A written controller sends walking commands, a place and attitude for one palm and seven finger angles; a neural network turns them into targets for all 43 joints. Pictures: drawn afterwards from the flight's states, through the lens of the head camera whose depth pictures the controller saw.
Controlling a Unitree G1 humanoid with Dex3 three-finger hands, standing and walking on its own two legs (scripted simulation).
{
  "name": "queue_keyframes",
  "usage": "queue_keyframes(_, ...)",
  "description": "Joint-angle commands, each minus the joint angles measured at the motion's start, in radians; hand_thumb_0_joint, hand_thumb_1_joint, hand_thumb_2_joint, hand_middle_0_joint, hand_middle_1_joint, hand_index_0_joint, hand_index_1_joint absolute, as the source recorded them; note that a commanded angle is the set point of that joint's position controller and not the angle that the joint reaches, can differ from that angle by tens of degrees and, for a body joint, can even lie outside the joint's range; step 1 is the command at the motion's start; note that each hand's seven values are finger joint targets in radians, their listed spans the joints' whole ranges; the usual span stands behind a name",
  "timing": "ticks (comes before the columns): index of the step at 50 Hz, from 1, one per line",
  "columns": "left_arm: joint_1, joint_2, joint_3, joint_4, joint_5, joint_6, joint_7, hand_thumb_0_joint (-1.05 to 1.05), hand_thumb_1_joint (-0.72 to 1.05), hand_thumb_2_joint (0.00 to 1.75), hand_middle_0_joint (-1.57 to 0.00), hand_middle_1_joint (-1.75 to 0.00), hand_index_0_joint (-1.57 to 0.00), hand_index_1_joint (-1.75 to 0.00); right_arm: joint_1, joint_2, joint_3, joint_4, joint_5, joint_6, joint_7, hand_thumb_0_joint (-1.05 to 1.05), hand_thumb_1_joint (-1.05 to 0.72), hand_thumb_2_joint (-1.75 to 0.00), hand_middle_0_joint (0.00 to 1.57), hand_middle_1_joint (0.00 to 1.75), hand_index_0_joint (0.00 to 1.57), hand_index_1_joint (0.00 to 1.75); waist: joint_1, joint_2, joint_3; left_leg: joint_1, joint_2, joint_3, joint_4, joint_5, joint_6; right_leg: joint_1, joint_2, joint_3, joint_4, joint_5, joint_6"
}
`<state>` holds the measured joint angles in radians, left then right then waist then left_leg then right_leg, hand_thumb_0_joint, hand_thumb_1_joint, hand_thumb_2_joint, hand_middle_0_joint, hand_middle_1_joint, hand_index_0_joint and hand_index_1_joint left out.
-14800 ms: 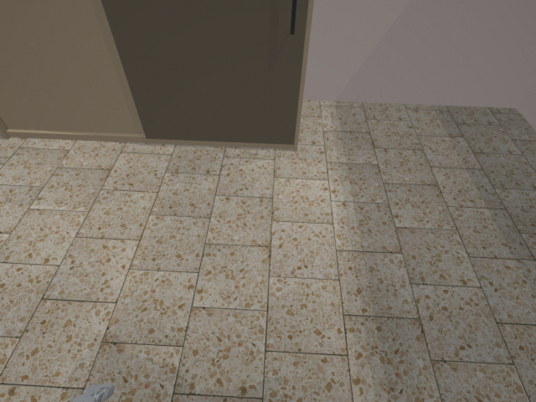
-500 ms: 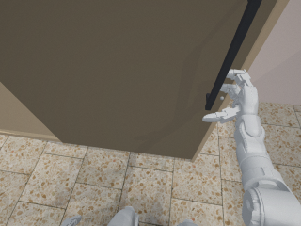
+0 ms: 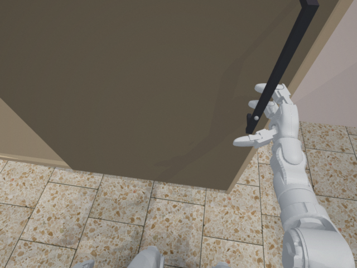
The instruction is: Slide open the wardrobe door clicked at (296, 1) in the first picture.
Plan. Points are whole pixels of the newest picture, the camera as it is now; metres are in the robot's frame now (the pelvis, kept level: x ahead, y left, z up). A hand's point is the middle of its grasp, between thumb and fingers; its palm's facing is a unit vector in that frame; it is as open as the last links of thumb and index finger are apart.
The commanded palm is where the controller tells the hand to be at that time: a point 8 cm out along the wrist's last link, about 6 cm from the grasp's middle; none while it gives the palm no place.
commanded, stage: slide the fingers in behind the handle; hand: right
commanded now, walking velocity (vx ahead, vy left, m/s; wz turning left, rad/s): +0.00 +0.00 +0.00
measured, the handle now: (269, 80) +0.51 -0.12 +0.13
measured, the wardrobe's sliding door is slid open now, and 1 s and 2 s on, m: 0.00 0.00 0.00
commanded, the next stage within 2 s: grip the handle and tug to test in 0.68 s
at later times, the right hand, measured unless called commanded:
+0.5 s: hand (250, 117) +0.45 -0.09 +0.07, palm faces -0.02 +1.00 -0.02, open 14.0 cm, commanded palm +0.42 -0.15 +0.08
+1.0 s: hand (250, 116) +0.45 -0.09 +0.07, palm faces -0.03 +1.00 -0.01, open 12.8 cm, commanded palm +0.42 -0.14 +0.08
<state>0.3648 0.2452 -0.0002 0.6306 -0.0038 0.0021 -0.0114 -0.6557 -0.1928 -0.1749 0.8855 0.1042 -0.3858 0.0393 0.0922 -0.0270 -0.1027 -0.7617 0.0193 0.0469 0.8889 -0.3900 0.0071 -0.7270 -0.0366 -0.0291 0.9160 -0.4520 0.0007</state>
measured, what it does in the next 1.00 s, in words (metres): stands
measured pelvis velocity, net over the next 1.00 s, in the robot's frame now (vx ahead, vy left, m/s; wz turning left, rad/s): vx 0.00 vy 0.00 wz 0.00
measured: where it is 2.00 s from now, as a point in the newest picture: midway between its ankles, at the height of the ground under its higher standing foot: outside the picture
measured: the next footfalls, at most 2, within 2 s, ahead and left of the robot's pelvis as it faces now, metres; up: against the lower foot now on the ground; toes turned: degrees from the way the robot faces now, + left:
none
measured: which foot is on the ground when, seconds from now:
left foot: down 0.00-1.00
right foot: down 0.00-1.00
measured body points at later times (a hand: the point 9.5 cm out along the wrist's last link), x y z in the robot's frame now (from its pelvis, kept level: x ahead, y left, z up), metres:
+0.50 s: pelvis +0.00 +0.01 +0.00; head +0.08 +0.01 +0.44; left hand +0.06 +0.26 -0.12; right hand +0.44 -0.15 +0.08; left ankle +0.02 +0.12 -0.69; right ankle -0.01 -0.12 -0.69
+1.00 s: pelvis +0.00 +0.00 +0.00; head +0.08 +0.00 +0.44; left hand +0.05 +0.25 -0.13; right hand +0.45 -0.15 +0.08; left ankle +0.02 +0.12 -0.69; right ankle -0.01 -0.12 -0.69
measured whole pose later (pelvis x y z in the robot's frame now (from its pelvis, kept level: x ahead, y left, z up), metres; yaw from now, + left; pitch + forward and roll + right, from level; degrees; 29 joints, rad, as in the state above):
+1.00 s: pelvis +0.00 +0.00 +0.00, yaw +0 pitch +15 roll +0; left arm 0.36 0.24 0.00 0.64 0.00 0.00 -0.02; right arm -0.68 -0.17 -0.16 0.91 0.09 -0.39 0.00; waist 0.09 -0.03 -0.10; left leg -0.77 0.02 0.04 0.90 -0.39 0.00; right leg -0.74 -0.03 -0.03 0.92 -0.45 0.00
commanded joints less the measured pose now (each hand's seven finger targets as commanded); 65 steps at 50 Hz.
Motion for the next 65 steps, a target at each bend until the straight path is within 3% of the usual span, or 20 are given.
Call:
queue_keyframes(1,0.08,0.138,0.054,-0.086,0.002,-0.035,0.009,0.0,0.9,0.9,-0.2,-0.3,-0.2,-0.3,-0.433,-0.109,-0.005,-0.208,0.0,-0.067,-0.016,0.0,0.5,-0.3,0.3,1.2,0.3,1.2,0.023,0.03,-0.374,0.248,-0.045,-0.012,-0.097,0.346,0.012,0.16,0.043,0.021,-0.114,0.302,-0.014)
queue_keyframes(6,0.075,0.133,0.054,-0.093,0.007,-0.038,0.006,0.0,0.9,0.9,-0.2,-0.3,-0.2,-0.3,-0.41,-0.12,-0.026,-0.218,-0.009,-0.079,-0.04,0.0,0.5,-0.3,0.3,1.2,0.3,1.2,0.006,0.046,-0.402,0.291,-0.042,-0.019,-0.094,0.369,0.01,0.146,0.049,0.013,-0.115,0.305,-0.016)
queue_keyframes(9,0.068,0.131,0.055,-0.091,0.007,-0.039,0.005,0.0,0.9,0.9,-0.2,-0.3,-0.2,-0.3,-0.443,-0.103,0.001,-0.226,-0.021,-0.09,-0.043,0.0,0.5,-0.3,0.3,1.2,0.3,1.2,0.02,0.049,-0.383,0.28,-0.039,-0.023,-0.098,0.358,0.008,0.135,0.048,0.009,-0.112,0.28,-0.016)
queue_keyframes(12,0.068,0.129,0.057,-0.094,0.008,-0.043,0.002,0.0,0.9,0.9,-0.2,-0.3,-0.2,-0.3,-0.412,-0.078,0.016,-0.243,-0.016,-0.094,-0.039,0.0,0.5,-0.3,0.3,1.2,0.3,1.2,0.013,0.021,-0.413,0.279,-0.042,-0.02,-0.092,0.379,0.011,0.167,0.047,0.008,-0.107,0.31,-0.014)
queue_keyframes(15,0.074,0.136,0.056,-0.092,0.006,-0.041,0.005,0.0,0.9,0.9,-0.2,-0.3,-0.2,-0.3,-0.411,-0.113,-0.003,-0.227,-0.015,-0.088,-0.033,0.0,0.5,-0.3,0.3,1.2,0.3,1.2,0.015,0.063,-0.386,0.298,-0.042,-0.023,-0.098,0.366,0.01,0.134,0.047,0.012,-0.116,0.283,-0.017)
queue_keyframes(16,0.062,0.131,0.053,-0.093,0.003,-0.042,0.005,0.0,0.9,0.9,-0.2,-0.3,-0.2,-0.3,-0.422,-0.078,0.023,-0.219,-0.012,-0.085,-0.029,0.0,0.5,-0.3,0.3,1.2,0.3,1.2,0.023,0.048,-0.369,0.282,-0.041,-0.026,-0.107,0.352,0.008,0.135,0.049,0.006,-0.116,0.263,-0.017)
queue_keyframes(20,0.07,0.136,0.053,-0.084,0.005,-0.041,0.011,0.0,0.9,0.9,-0.2,-0.3,-0.2,-0.3,-0.445,-0.111,-0.008,-0.181,-0.009,-0.079,-0.03,0.0,0.5,-0.3,0.3,1.2,0.3,1.2,0.027,0.063,-0.358,0.275,-0.04,-0.025,-0.11,0.328,0.007,0.12,0.051,0.01,-0.115,0.245,-0.019)
queue_keyframes(23,0.067,0.132,0.051,-0.079,0.005,-0.041,0.012,0.0,0.9,0.9,-0.2,-0.3,-0.2,-0.3,-0.473,-0.108,0.0,-0.184,-0.009,-0.084,-0.023,0.0,0.5,-0.3,0.3,1.2,0.3,1.2,0.025,0.031,-0.371,0.271,-0.038,-0.027,-0.104,0.334,0.009,0.127,0.052,0.01,-0.113,0.253,-0.016)
queue_keyframes(26,0.068,0.133,0.053,-0.086,0.006,-0.045,0.009,0.0,0.9,0.9,-0.2,-0.3,-0.2,-0.3,-0.438,-0.107,-0.01,-0.195,-0.002,-0.09,-0.022,0.0,0.5,-0.3,0.3,1.2,0.3,1.2,0.017,0.043,-0.415,0.285,-0.04,-0.023,-0.095,0.357,0.01,0.144,0.051,0.011,-0.108,0.282,-0.016)
queue_keyframes(33,0.071,0.138,0.053,-0.082,0.005,-0.04,0.009,0.0,0.9,0.9,-0.2,-0.3,-0.2,-0.3,-0.47,-0.11,-0.006,-0.162,-0.011,-0.083,-0.031,0.0,0.5,-0.3,0.3,1.2,0.3,1.2,0.032,0.068,-0.361,0.262,-0.041,-0.024,-0.105,0.321,0.006,0.111,0.05,0.012,-0.112,0.241,-0.019)
queue_keyframes(36,0.072,0.139,0.052,-0.087,0.006,-0.038,0.011,0.0,0.9,0.9,-0.2,-0.3,-0.2,-0.3,-0.463,-0.147,-0.037,-0.17,-0.011,-0.088,-0.028,0.0,0.5,-0.3,0.3,1.2,0.3,1.2,0.014,0.036,-0.394,0.283,-0.039,-0.028,-0.096,0.335,0.01,0.118,0.053,0.011,-0.112,0.258,-0.017)
queue_keyframes(39,0.075,0.138,0.052,-0.08,0.007,-0.039,0.012,0.0,0.9,0.9,-0.2,-0.3,-0.2,-0.3,-0.487,-0.137,-0.03,-0.159,-0.008,-0.091,-0.026,0.0,0.5,-0.3,0.3,1.2,0.3,1.2,0.027,0.058,-0.378,0.266,-0.041,-0.023,-0.096,0.329,0.009,0.116,0.05,0.014,-0.108,0.255,-0.017)
queue_keyframes(42,0.076,0.135,0.053,-0.083,0.008,-0.043,0.008,0.0,0.9,0.9,-0.2,-0.3,-0.2,-0.3,-0.487,-0.101,0.0,-0.197,-0.007,-0.099,-0.024,0.0,0.36,-0.36,0.32,1.22,0.32,1.22,0.024,-0.003,-0.422,0.242,-0.043,-0.016,-0.082,0.348,0.013,0.171,0.046,0.021,-0.102,0.302,-0.012)
queue_keyframes(45,0.087,0.141,0.055,-0.087,0.009,-0.042,0.004,0.0,0.9,0.9,-0.2,-0.3,-0.2,-0.3,-0.429,-0.092,0.002,-0.177,-0.008,-0.085,-0.027,0.0,0.22,-0.42,0.33,1.24,0.33,1.24,0.018,0.037,-0.413,0.245,-0.048,-0.005,-0.078,0.359,0.016,0.169,0.042,0.027,-0.105,0.33,-0.011)
queue_keyframes(49,0.084,0.14,0.059,-0.084,0.009,-0.035,0.001,0.0,0.9,0.9,-0.2,-0.3,-0.2,-0.3,-0.458,-0.084,0.008,-0.201,-0.011,-0.076,-0.042,0.0,0.03,-0.5,0.35,1.27,0.35,1.27,0.026,0.038,-0.39,0.235,-0.046,-0.007,-0.09,0.346,0.012,0.165,0.043,0.022,-0.109,0.311,-0.012)
queue_keyframes(51,0.082,0.138,0.057,-0.089,0.009,-0.035,0.002,0.0,0.9,0.9,-0.2,-0.3,-0.2,-0.3,-0.438,-0.1,-0.005,-0.214,-0.017,-0.081,-0.049,0.0,-0.06,-0.54,0.36,1.28,0.36,1.28,0.013,0.023,-0.408,0.245,-0.044,-0.008,-0.082,0.356,0.015,0.172,0.044,0.023,-0.11,0.326,-0.01)
queue_keyframes(54,0.082,0.135,0.058,-0.083,0.012,-0.037,-0.001,0.0,0.9,0.9,-0.2,-0.3,-0.2,-0.3,-0.45,-0.054,0.035,-0.207,-0.022,-0.082,-0.052,0.0,-0.2,-0.6,0.38,1.3,0.38,1.3,0.026,0.04,-0.388,0.227,-0.046,-0.004,-0.085,0.352,0.014,0.175,0.041,0.025,-0.107,0.325,-0.01)
queue_keyframes(57,0.083,0.14,0.058,-0.079,0.011,-0.037,0.001,0.0,0.9,0.9,-0.2,-0.3,-0.2,-0.3,-0.45,-0.08,0.009,-0.18,-0.021,-0.083,-0.055,0.0,-0.34,-0.66,0.39,1.32,0.39,1.32,0.029,0.07,-0.374,0.228,-0.046,-0.006,-0.091,0.331,0.012,0.155,0.042,0.026,-0.107,0.294,-0.013)
queue_keyframes(61,0.082,0.135,0.056,-0.077,0.01,-0.038,0.002,0.0,0.9,0.9,-0.2,-0.3,-0.2,-0.3,-0.5,-0.058,0.043,-0.194,-0.029,-0.088,-0.049,0.0,-0.53,-0.74,0.41,1.35,0.41,1.35,0.036,0.0,-0.39,0.208,-0.045,-0.007,-0.085,0.332,0.015,0.182,0.044,0.028,-0.106,0.304,-0.011)
queue_keyframes(65,0.09,0.14,0.059,-0.078,0.013,-0.038,0.003,0.0,0.9,0.9,-0.2,-0.3,-0.2,-0.3,-0.492,-0.062,0.034,-0.185,-0.025,-0.086,-0.049,0.0,-0.71,-0.82,0.43,1.37,0.43,1.37,0.036,0.039,-0.404,0.215,-0.048,-0.004,-0.083,0.338,0.014,0.183,0.044,0.031,-0.101,0.315,-0.014)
